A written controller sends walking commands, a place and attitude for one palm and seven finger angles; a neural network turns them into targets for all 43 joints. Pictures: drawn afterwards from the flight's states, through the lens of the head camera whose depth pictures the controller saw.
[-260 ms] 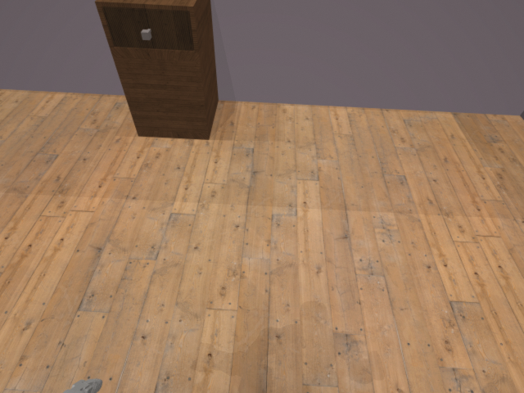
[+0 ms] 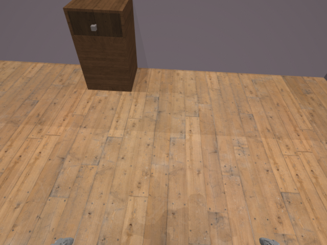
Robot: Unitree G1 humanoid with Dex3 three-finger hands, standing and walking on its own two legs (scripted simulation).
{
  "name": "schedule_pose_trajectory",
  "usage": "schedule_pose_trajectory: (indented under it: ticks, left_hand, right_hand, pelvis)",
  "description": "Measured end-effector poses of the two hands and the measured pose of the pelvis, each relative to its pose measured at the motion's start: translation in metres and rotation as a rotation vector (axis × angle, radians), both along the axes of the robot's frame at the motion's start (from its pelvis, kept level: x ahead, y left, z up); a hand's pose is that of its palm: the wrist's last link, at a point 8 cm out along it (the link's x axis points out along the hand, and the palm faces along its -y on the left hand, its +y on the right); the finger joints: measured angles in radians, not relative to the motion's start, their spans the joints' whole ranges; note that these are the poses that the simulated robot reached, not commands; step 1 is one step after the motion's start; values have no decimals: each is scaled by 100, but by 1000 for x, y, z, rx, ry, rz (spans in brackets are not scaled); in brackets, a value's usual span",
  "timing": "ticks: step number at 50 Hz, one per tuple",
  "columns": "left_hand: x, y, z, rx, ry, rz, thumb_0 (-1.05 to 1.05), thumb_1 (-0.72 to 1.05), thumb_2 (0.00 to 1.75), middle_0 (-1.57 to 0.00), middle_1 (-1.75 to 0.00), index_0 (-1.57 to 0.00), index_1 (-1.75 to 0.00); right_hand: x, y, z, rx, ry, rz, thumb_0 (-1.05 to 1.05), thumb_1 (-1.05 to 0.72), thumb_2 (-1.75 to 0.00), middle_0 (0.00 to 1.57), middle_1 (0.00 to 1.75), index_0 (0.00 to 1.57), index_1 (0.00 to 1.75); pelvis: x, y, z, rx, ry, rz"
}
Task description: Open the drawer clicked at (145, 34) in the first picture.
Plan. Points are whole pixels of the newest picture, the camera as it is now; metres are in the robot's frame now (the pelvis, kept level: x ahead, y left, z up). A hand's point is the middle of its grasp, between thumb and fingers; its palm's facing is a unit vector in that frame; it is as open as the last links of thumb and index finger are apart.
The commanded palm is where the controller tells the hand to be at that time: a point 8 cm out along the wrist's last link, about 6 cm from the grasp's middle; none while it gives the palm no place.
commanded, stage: stand and wait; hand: left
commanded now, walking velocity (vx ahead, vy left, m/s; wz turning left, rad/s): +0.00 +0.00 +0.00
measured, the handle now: (94, 26) +1.56 +0.63 -0.14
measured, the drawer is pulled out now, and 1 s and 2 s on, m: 0.00 0.00 0.00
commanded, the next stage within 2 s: look at it before walking up in 0.62 s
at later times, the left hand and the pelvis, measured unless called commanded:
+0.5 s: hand out of the picture +0.05 +0.24 -0.15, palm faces -0.03 -0.94 -0.33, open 7.4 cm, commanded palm none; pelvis -0.02 -0.01 +0.00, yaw +0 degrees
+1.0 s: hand out of the picture +0.06 +0.23 -0.15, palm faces -0.04 -0.95 -0.32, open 7.4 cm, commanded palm none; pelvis -0.02 -0.01 +0.01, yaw +0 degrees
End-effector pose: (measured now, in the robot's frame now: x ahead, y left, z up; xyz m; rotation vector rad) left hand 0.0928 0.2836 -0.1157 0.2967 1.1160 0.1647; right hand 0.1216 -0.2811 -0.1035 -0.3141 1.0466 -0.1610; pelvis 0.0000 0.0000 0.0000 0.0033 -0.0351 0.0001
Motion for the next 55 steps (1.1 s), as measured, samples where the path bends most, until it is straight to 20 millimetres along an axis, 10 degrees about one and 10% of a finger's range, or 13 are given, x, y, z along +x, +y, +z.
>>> schedule_pose_trajectory:
  ticks: [23,55]
  left_hand:
    - [-46,-1,-1,21,107,24,1,91,90,-20,-30,-20,-30]
    - [-43,-8,-1,13,97,12,1,91,90,-20,-30,-20,-30]
  right_hand:
    - [-72,-28,-9,-20,170,-69,1,-91,-90,20,30,20,30]
    - [-66,-28,-7,-11,150,-65,0,-91,-90,20,30,20,30]
  pelvis:
    - [-16,-12,4,0,-9,0]
    - [-18,-15,6,0,-5,-6]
